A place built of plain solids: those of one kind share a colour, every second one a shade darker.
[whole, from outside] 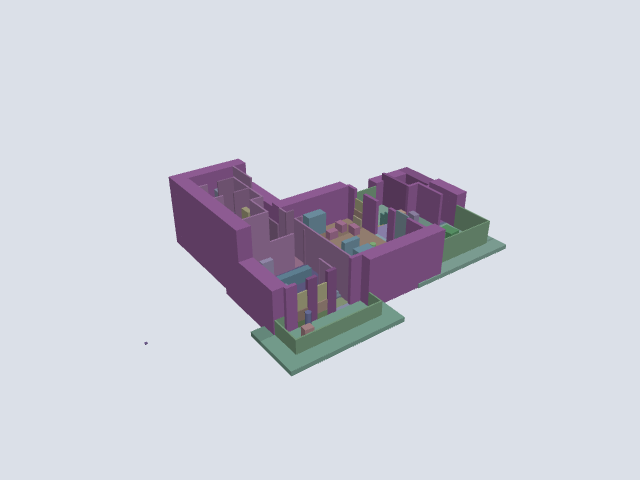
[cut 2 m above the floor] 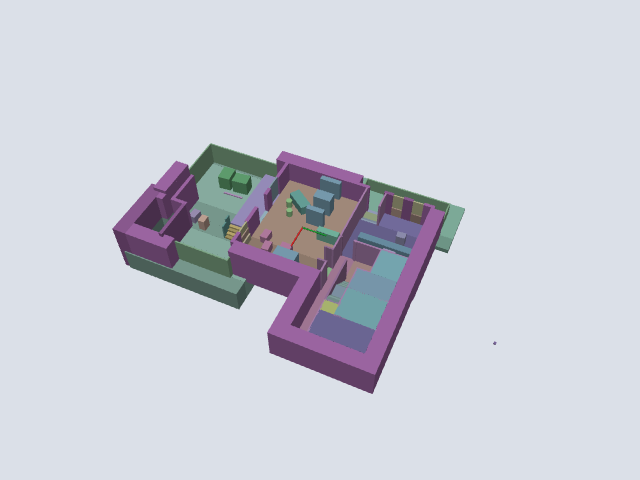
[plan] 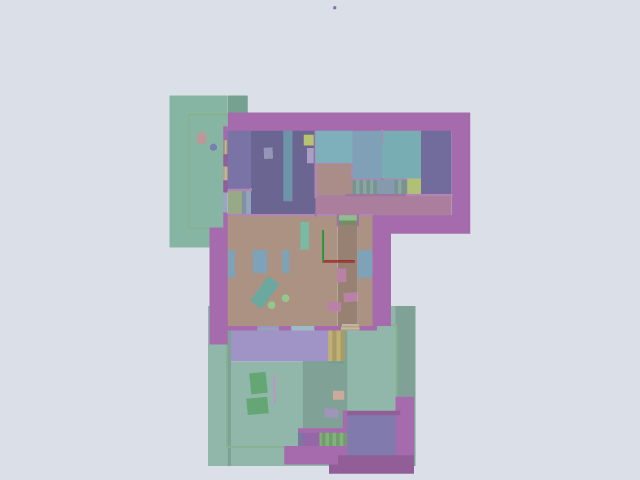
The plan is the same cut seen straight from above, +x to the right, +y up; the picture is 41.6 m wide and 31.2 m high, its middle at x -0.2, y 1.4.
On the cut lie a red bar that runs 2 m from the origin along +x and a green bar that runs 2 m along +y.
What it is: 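A small town's post office; a public office behind a porch, a corridor and offices, a sorting office with a loading bank on its yard, rooms upstairs and a boiler cellar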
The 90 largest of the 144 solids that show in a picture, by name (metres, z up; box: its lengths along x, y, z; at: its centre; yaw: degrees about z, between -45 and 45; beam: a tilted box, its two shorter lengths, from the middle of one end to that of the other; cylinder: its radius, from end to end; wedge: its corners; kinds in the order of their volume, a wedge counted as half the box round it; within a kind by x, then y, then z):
{
 "wall_brick_1": {"box": [1.2, 7.6, 4.45], "at": [-6.79, -1.59, 1.82]},
 "wall_brick_2": {"box": [0.3, 1.27, 4.45], "at": [-6.34, 2.55, 1.82]},
 "wall_brick_3": {"box": [0.3, 0.79, 4.09], "at": [-6.34, 4.88, 1.65]},
 "wall_brick_4": {"box": [0.3, 0.8, 4.09], "at": [-6.34, 6.58, 1.65]},
 "wall_brick_5": {"box": [0.3, 0.92, 4.09], "at": [-6.34, 8.34, 1.65]},
 "wall_brick_6": {"box": [0.8, 0.3, 4.45], "at": [-6.09, -4.34, 1.82]},
 "wall_brick_7": {"box": [2.02, 0.3, 4.45], "at": [-5.28, -4.34, 1.82]},
 "wall_brick_8": {"box": [6.9, 1.2, 4.09], "at": [-2.74, 9.1, 1.65]},
 "wall_brick_9": {"box": [0.8, 0.3, 4.45], "at": [-2.47, -4.34, 1.82]},
 "wall_brick_10": {"box": [3.5, 1.2, 5.3], "at": [-0.77, -12.59, 0.55]},
 "wall_brick_11": {"box": [1.7, 0.3, 5.3], "at": [-0.77, -10.98, 0.55]},
 "wall_brick_12": {"box": [1.2, 0.3, 4.45], "at": [0.03, -4.34, 1.82]},
 "wall_brick_13": {"box": [3.0, 1.2, 4.6], "at": [0.08, -12.59, 0.2]},
 "wall_brick_14": {"box": [2.1, 0.3, 5.3], "at": [0.53, -10.98, 0.55]},
 "wall_brick_15": {"box": [1.14, 0.3, 4.45], "at": [0.6, -4.34, 1.82]},
 "wall_brick_16": {"box": [0.3, 1.44, 5.3], "at": [1.43, -10.41, 0.55]},
 "wall_brick_17": {"box": [1.14, 0.3, 4.45], "at": [2.94, -4.34, 1.82]},
 "wall_brick_18": {"box": [5.53, 1.2, 4.6], "at": [3.14, -13.19, 0.2]},
 "wall_brick_19": {"box": [3.73, 0.3, 5.3], "at": [3.14, -9.84, 0.55]},
 "wall_brick_20": {"box": [1.2, 7.2, 4.45], "at": [3.81, -0.59, 1.82]},
 "wall_brick_21": {"box": [11.26, 1.2, 6.2], "at": [3.94, 9.1, 3.19]},
 "wall_brick_22": {"box": [1.2, 5.0, 4.6], "at": [5.31, -11.29, 0.2]},
 "wall_brick_23": {"box": [6.36, 1.2, 3.6], "at": [6.39, 2.41, 1.9]},
 "wall_brick_24": {"box": [1.2, 3.7, 3.6], "at": [8.97, 3.66, 1.9]},
 "wall_brick_25": {"box": [1.2, 6.58, 6.2], "at": [8.97, 6.4, 3.19]},
 "yard_yardp_concrete_1": {"box": [1.3, 10.4, 0.4], "at": [-6.84, -8.09, -0.2]},
 "yard_yardp_concrete_2": {"box": [0.2, 9.1, 0.4], "at": [-6.09, -8.74, -0.2]},
 "yard_yardp_concrete_3": {"box": [4.66, 6.8, 0.4], "at": [-3.66, -9.89, -0.2]},
 "yard_yardp_concrete_4": {"box": [1.66, 4.64, 2.1], "at": [-0.5, -8.81, -1.05]},
 "yard_yardp_concrete_5": {"box": [2.9, 1.3, 2.1], "at": [0.13, -12.64, -1.05]},
 "yard_yardp_concrete_6": {"box": [1.25, 6.94, 2.1], "at": [0.95, -7.66, -1.05]},
 "yard_yardp_concrete_7": {"box": [1.63, 5.8, 2.1], "at": [2.39, -7.09, -1.05]},
 "yard_yardp_concrete_8": {"box": [3.13, 0.7, 2.1], "at": [3.14, -12.94, -1.05]},
 "yard_yardp_concrete_9": {"box": [1.5, 7.1, 2.1], "at": [3.96, -6.44, -1.05]},
 "yard_yardp_concrete_10": {"box": [1.3, 10.4, 2.1], "at": [5.36, -8.09, -1.05]},
 "floor_sortp_lino_1": {"box": [7.15, 7.2, 1.25], "at": [-2.61, -0.59, 0.22]},
 "floor_sortp_lino_2": {"box": [1.3, 6.56, 1.25], "at": [1.61, -0.91, 0.22]},
 "floor_sortp_lino_3": {"box": [0.95, 7.2, 1.25], "at": [2.74, -0.59, 0.22]},
 "floor_publicp_floorboards_1": {"box": [1.5, 3.83, 0.9], "at": [-5.44, 6.58, 0.05]},
 "floor_publicp_floorboards_2": {"box": [4.2, 5.49, 0.9], "at": [-2.59, 5.75, 0.05]},
 "wall_plaster_1": {"box": [1.65, 0.15, 4.45], "at": [-5.44, 3.01, 1.82]},
 "wall_plaster_2": {"box": [1.65, 0.15, 4.09], "at": [-5.44, 4.66, 1.65]},
 "wall_plaster_3": {"box": [5.8, 0.15, 4.45], "at": [-1.86, 3.01, 1.82]},
 "wall_plaster_4": {"box": [0.15, 2.37, 3.6], "at": [-0.49, 5.3, 1.9]},
 "wall_plaster_5": {"box": [0.15, 2.23, 6.2], "at": [-0.49, 7.45, 3.19]},
 "wall_plaster_6": {"box": [2.55, 0.15, 6.2], "at": [0.71, 6.41, 3.19]},
 "wall_plaster_7": {"box": [0.15, 1.17, 6.2], "at": [1.91, 5.9, 3.19]},
 "wall_plaster_8": {"box": [1.1, 0.15, 3.95], "at": [2.74, 3.01, 2.07]},
 "wall_plaster_9": {"box": [4.08, 0.15, 3.6], "at": [3.5, 4.31, 1.9]},
 "wall_plaster_10": {"box": [3.71, 0.15, 6.2], "at": [3.69, 5.4, 3.19]},
 "wall_plaster_11": {"box": [0.15, 1.52, 6.2], "at": [3.83, 6.08, 3.19]},
 "wall_plaster_12": {"box": [1.05, 0.15, 6.2], "at": [5.92, 5.4, 3.19]},
 "wall_plaster_13": {"box": [0.15, 1.58, 3.6], "at": [6.37, 6.11, 4.5]},
 "wall_plaster_14": {"box": [3.05, 0.15, 6.2], "at": [6.92, 4.31, 3.19]},
 "floor_uplandp_lino_1": {"box": [2.0, 4.18, 3.0], "at": [7.37, 6.4, 1.59]},
 "floor_up2p_lino_1": {"box": [2.54, 3.1, 3.0], "at": [5.1, 6.95, 1.59]},
 "floor_bank_asphalt_1": {"box": [6.32, 2.3, 1.25], "at": [-2.83, -5.34, 0.22]},
 "floor_up1p_lino_1": {"box": [1.92, 3.1, 3.0], "at": [2.87, 6.95, 1.59]},
 "yard_forep_stone_1": {"box": [3.8, 9.88, 0.4], "at": [-8.09, 5.85, -0.2]},
 "yard_forep_stone_2": {"box": [1.3, 2.3, 0.4], "at": [-5.54, 9.65, -0.2]},
 "floor_up1ap_lino_1": {"box": [2.4, 2.08, 3.0], "at": [0.71, 7.45, 1.59]},
 "fence_metal_1": {"box": [0.12, 7.53, 1.65], "at": [-8.75, 5.85, 0.42]},
 "fence_metal_2": {"box": [0.12, 8.04, 2.6], "at": [-6.25, -8.09, 0.9]},
 "fence_metal_3": {"box": [5.1, 0.12, 2.6], "at": [-3.76, -12.05, 0.9]},
 "fence_metal_4": {"box": [0.12, 6.04, 4.3], "at": [4.77, -7.09, 0.05]},
 "frame_1": {"box": [0.45, 1.8, 1.85], "at": [-5.94, -0.15, 1.77]},
 "frame_2": {"box": [0.92, 1.5, 1.8], "at": [-4.11, 0.0, 1.75]},
 "frame_3": {"box": [0.45, 1.5, 1.8], "at": [-2.42, 0.0, 1.75]},
 "frame_4": {"box": [0.92, 1.8, 1.9], "at": [2.73, -0.15, 1.79]},
 "floor_cor1p_lino_1": {"box": [8.86, 1.3, 0.4], "at": [3.94, 3.66, 0.29]},
 "bigbin_yard_1": {"box": [1.37, 1.07, 1.35], "at": [-4.26, -9.39, 0.67], "yaw": 5.3},
 "bigbin_yard_2": {"box": [1.07, 1.37, 1.35], "at": [-4.2, -7.9, 0.67], "yaw": 5.8},
 "floor_boilerp_concrete_1": {"box": [3.13, 2.6, 0.4], "at": [3.14, -11.29, -1.9]},
 "floor_lino_1": {"box": [0.9, 1.08, 3.0], "at": [5.92, 4.85, 1.59]},
 "counter_main_1": {"box": [0.6, 4.58, 1.02], "at": [-2.29, 6.21, 1.0]},
 "floor_lobbyp_lino_1": {"box": [2.4, 2.1, 0.4], "at": [0.71, 5.36, 0.29]},
 "floor_cel0p_concrete_1": {"box": [1.1, 0.86, 2.1], "at": [-0.77, -11.56, -1.05]},
 "floor_back_l1a_1": {"box": [1.18, 0.94, 1.78], "at": [4.08, 4.85, 1.34]},
 "step_back_1": {"box": [0.31, 0.94, 2.0], "at": [4.8, 4.85, 1.45]},
 "step_back_2": {"box": [0.31, 0.94, 2.22], "at": [5.03, 4.85, 1.55]},
 "step_back_3": {"box": [0.31, 0.94, 2.43], "at": [5.25, 4.85, 1.66]},
 "ftable_sort_1": {"box": [0.9, 2.0, 0.85], "at": [-3.78, -2.01, 1.27], "yaw": -36.2},
 "stair_bank_stone_1": {"box": [0.54, 2.0, 0.56], "at": [0.6, -5.49, 0.23]},
 "stair_bank_stone_2": {"box": [0.81, 2.0, 0.39], "at": [0.74, -5.49, 0.14]},
 "dropbag_sort_1": {"box": [0.55, 1.8, 1.09], "at": [-1.2, 1.66, 1.39], "yaw": -0.4},
 "floor_porchp_stone_1": {"box": [1.5, 1.65, 0.4], "at": [-5.44, 3.84, -0.2]},
 "cabinet_clerk_1": {"box": [0.45, 1.0, 1.9], "at": [-0.83, 6.88, 1.45]},
 "cabinet_1": {"box": [1.0, 0.45, 1.89], "at": [2.9, 6.23, 4.04], "yaw": 0.9},
 "safe_clerk_1": {"box": [0.65, 0.7, 1.27], "at": [-0.93, 7.9, 1.13]},
 "shutter_bankshut_metal_1": {"box": [1.4, 0.12, 3.3], "at": [-3.57, -4.39, 2.5]}
}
